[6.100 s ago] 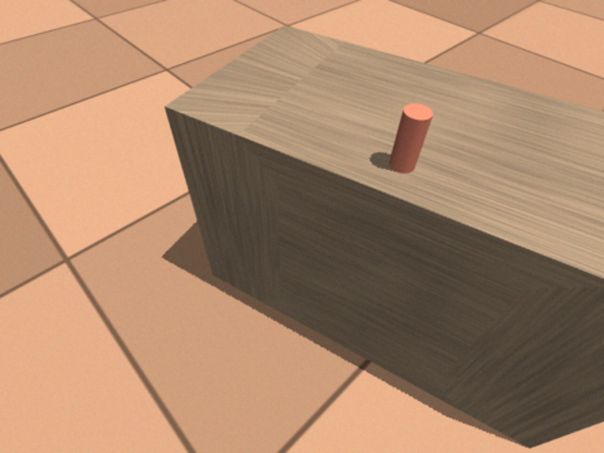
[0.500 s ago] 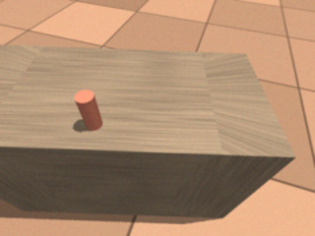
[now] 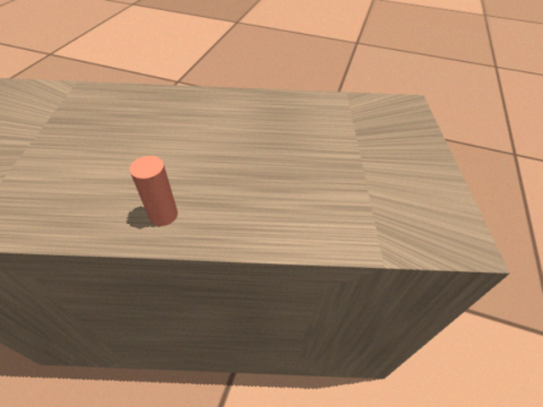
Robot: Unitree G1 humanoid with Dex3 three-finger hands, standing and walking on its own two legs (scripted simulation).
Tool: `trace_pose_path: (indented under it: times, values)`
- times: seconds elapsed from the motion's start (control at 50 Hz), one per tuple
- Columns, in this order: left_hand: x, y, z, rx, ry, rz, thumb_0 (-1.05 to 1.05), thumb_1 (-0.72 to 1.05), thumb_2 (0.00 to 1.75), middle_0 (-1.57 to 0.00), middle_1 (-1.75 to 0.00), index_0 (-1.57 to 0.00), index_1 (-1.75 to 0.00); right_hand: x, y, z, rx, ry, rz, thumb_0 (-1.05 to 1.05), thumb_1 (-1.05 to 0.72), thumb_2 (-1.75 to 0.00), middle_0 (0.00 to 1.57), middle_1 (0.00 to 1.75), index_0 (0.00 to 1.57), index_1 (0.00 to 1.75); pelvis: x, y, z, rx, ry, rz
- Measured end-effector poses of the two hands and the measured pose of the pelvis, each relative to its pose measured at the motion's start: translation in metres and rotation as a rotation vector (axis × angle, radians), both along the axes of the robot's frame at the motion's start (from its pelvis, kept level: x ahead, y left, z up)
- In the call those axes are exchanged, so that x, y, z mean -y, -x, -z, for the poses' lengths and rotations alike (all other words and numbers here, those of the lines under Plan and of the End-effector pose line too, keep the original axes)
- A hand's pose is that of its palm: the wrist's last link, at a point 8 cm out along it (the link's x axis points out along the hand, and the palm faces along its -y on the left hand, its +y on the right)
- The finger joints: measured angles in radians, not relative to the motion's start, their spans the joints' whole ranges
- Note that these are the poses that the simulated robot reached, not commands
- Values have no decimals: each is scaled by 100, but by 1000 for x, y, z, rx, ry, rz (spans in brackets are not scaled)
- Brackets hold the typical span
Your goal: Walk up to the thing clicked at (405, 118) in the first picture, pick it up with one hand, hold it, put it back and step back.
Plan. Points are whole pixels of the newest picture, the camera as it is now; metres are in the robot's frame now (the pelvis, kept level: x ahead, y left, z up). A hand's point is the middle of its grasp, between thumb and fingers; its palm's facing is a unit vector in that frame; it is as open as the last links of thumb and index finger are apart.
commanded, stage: stand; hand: left
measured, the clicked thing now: (155, 192) +0.45 +0.21 +0.03
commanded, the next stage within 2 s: rise first in 0.32 s
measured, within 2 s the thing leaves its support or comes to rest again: neither
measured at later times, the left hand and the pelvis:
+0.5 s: hand out of the picture +0.08 +0.25 -0.15, palm faces +0.03 -0.94 -0.33, open 7.8 cm; pelvis -0.01 +0.00 +0.00, yaw +0 degrees
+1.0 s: hand (91, 364) +0.19 +0.26 -0.04, palm faces +0.27 -0.89 -0.36, open 16.7 cm; pelvis +0.01 +0.00 -0.01, yaw +0 degrees
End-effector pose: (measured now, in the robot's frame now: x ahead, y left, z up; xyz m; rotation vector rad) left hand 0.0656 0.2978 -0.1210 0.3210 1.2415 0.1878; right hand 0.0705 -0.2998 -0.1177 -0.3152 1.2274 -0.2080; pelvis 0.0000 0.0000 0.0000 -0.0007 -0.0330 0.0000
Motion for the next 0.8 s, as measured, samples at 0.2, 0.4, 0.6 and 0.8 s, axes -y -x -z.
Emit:
trace_pose_path:
  times: [0.2,0.4,0.6,0.8]
  values:
    - [-1,6,0,-13,0,-6,1,90,90,-20,-30,-20,-30,0,7,1,-12,1,4,1,-91,-90,21,30,20,30,-1,1,0,2,-2,2]
    - [-2,8,-1,-10,-3,-6,1,90,90,-20,-30,-20,-30,-1,10,3,-16,-5,4,1,-91,-90,21,30,20,30,-1,3,0,3,-1,0]
    - [12,-59,-14,313,14,-65,1,66,65,-12,-16,-11,-18,-16,-53,-8,292,-18,57,1,-67,-65,11,16,11,16,0,16,7,-43,1,6]
    - [3,-88,-58,540,-39,-81,1,14,22,-6,-7,-8,-6,-28,-76,-23,415,-51,50,1,-11,-24,7,7,6,7,1,0,7,-70,1,6]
